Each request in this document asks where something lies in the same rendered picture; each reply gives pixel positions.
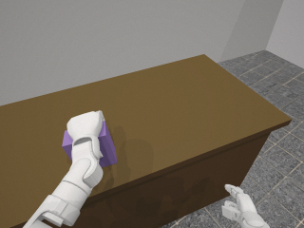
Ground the robot right hand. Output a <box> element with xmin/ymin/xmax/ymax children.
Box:
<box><xmin>221</xmin><ymin>184</ymin><xmax>257</xmax><ymax>226</ymax></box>

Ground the table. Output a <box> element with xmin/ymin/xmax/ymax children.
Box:
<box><xmin>0</xmin><ymin>54</ymin><xmax>292</xmax><ymax>228</ymax></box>

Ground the robot left hand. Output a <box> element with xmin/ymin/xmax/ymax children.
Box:
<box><xmin>66</xmin><ymin>110</ymin><xmax>105</xmax><ymax>158</ymax></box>

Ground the sponge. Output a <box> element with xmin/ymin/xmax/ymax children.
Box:
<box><xmin>62</xmin><ymin>121</ymin><xmax>117</xmax><ymax>167</ymax></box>

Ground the right robot forearm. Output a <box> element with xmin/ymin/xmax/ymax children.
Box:
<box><xmin>240</xmin><ymin>211</ymin><xmax>270</xmax><ymax>228</ymax></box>

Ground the left robot forearm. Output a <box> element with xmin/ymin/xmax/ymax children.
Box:
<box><xmin>23</xmin><ymin>134</ymin><xmax>104</xmax><ymax>228</ymax></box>

